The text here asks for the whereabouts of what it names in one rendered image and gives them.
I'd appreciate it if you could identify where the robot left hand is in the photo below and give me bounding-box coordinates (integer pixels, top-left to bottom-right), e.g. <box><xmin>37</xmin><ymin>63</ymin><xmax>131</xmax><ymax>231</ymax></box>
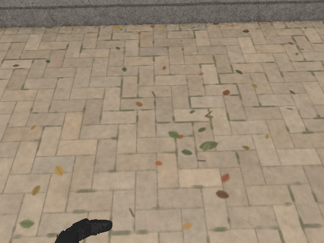
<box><xmin>55</xmin><ymin>218</ymin><xmax>112</xmax><ymax>243</ymax></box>

